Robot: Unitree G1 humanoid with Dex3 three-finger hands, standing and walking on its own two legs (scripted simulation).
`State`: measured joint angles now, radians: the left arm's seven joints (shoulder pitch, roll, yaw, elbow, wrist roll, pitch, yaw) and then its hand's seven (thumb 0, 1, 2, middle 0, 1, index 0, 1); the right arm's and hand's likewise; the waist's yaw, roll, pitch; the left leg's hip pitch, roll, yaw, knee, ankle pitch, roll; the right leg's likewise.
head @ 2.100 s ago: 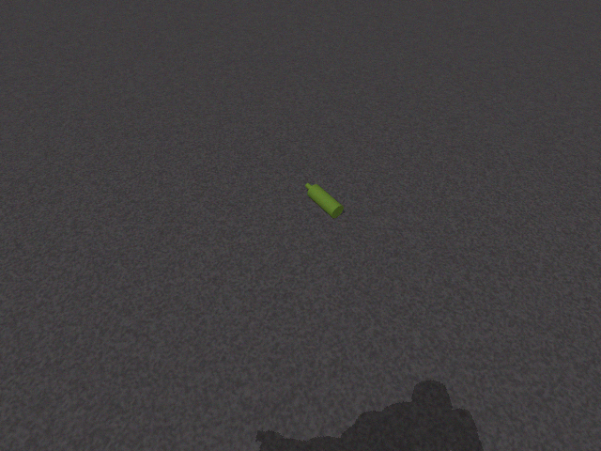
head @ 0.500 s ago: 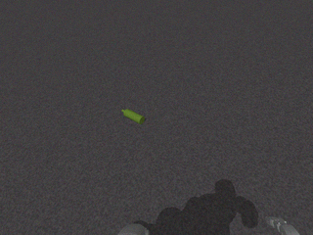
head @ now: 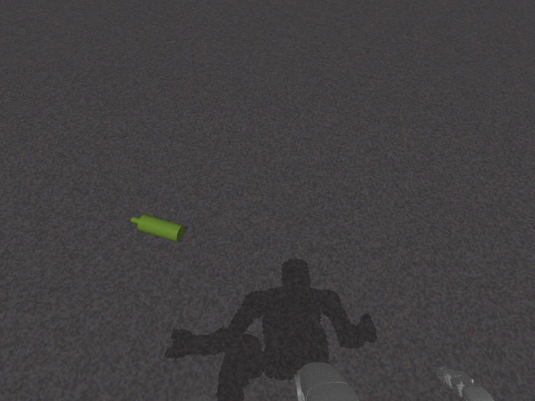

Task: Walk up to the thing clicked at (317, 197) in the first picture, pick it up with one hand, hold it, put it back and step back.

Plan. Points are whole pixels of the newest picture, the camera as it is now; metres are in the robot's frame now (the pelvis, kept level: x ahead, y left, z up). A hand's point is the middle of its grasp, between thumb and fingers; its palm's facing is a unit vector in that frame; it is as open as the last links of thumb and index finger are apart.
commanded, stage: walk up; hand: left
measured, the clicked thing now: (156, 226) +0.84 +0.37 -0.73
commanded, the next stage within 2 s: none
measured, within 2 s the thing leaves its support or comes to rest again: neither
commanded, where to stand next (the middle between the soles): +0.38 +0.29 m, yaw -22 degrees
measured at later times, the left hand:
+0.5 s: hand (6, 352) +0.24 +0.40 -0.10, palm faces -0.14 -0.79 -0.59, open 7.4 cm
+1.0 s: hand out of the picture +0.40 +0.54 -0.14, palm faces -0.33 -0.80 -0.50, open 7.4 cm
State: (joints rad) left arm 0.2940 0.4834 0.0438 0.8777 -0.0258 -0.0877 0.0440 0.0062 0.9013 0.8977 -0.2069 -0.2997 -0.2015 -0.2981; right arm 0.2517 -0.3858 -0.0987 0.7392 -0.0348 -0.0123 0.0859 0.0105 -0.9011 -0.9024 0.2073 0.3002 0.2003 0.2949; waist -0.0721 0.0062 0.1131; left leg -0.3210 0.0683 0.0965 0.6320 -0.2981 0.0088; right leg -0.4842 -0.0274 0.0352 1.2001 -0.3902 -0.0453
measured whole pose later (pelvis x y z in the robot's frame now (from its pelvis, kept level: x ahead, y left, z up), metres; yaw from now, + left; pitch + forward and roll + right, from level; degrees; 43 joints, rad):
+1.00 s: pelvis +0.24 +0.29 -0.01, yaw -16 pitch -1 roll +0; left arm 0.29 0.41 0.03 0.85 -0.01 -0.07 0.08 0.00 0.90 0.90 -0.21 -0.30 -0.20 -0.30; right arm 0.38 -0.41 -0.09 0.71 -0.06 0.05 0.05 0.01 -0.90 -0.90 0.21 0.30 0.20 0.30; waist -0.09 0.04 0.14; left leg -0.27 -0.03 0.17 0.68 -0.40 0.10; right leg -0.51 0.01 -0.08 0.86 -0.37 -0.04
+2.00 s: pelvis +0.28 +0.33 -0.02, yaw -23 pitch -2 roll +2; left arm 0.18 0.38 0.04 0.91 0.00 0.01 -0.01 0.00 0.90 0.90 -0.21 -0.30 -0.20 -0.30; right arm 0.20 -0.38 -0.02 0.92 -0.01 -0.06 -0.04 0.01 -0.90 -0.90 0.21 0.30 0.20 0.30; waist 0.01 -0.03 0.12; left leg -0.36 -0.01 0.05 0.73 -0.31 0.01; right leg -0.36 -0.04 0.03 0.83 -0.43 0.00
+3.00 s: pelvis +0.30 +0.34 +0.02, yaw -21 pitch -2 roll -1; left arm 0.07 0.35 0.02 1.17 0.00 -0.01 -0.01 0.00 0.90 0.90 -0.21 -0.30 -0.20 -0.30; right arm 0.07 -0.33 0.00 1.15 -0.01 -0.02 0.01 0.01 -0.90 -0.90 0.21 0.30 0.20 0.30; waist 0.00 0.00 0.05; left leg -0.18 0.00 0.00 0.35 -0.14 0.01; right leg -0.10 -0.03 -0.03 0.32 -0.19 0.02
